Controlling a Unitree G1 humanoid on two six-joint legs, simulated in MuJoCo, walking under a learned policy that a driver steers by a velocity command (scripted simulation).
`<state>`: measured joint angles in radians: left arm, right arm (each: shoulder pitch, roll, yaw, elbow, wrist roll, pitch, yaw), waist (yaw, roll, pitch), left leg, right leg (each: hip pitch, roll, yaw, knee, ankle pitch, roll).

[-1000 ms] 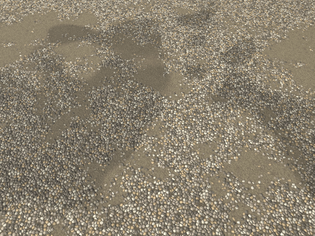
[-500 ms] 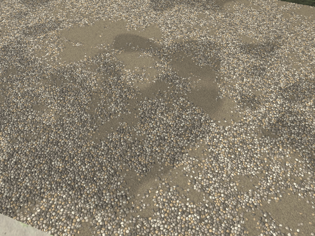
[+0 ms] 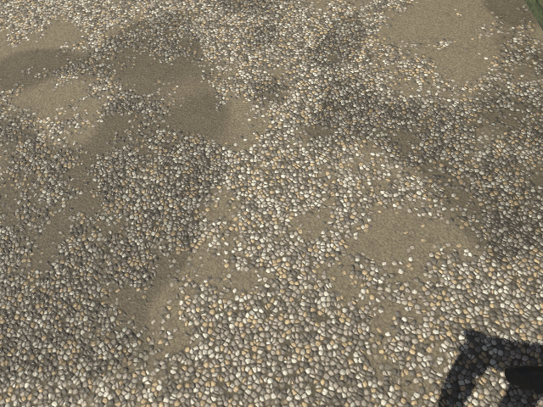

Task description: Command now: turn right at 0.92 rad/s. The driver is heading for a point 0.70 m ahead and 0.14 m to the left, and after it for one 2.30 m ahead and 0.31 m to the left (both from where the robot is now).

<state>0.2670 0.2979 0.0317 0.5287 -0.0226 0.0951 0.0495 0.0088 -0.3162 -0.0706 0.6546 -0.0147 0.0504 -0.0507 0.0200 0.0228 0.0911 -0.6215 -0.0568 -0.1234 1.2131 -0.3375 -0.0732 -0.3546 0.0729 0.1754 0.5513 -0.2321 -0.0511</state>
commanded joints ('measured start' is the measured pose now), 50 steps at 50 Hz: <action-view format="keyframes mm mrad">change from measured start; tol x16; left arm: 1 3 169 57 -72 -9 -12 5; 18 -240 68 16 -48 34 -42 -48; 50 -169 80 69 -11 78 -87 -15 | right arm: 1 -27 -13 8 -71 -6 -16 1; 31 82 -33 22 -139 40 12 56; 50 -193 -9 19 -267 49 -1 85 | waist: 1 -4 -134 -215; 11 -23 -235 -234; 14 42 159 -234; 30 -7 -111 -179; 46 -63 136 -258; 50 69 -309 -234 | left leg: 1 -36 -20 -19 -169 24 1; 10 260 1 -32 -588 9 72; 13 556 197 -167 -824 387 178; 15 370 208 -327 -961 -130 196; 20 306 87 -345 -892 -199 177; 30 157 -21 -120 -565 446 143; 41 293 -41 -125 -517 746 189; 47 134 -72 -274 -655 426 139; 50 -161 -32 -38 -328 50 110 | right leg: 1 286 -182 279 -45 543 -157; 9 174 -152 498 -107 193 -122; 14 8 59 142 -22 -306 51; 20 51 3 -138 -5 -22 78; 32 367 -159 -174 59 364 41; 38 259 -105 -266 144 348 79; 46 122 25 -254 197 -164 95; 49 566 -276 -102 -31 51 -24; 50 475 -427 5 -53 82 -84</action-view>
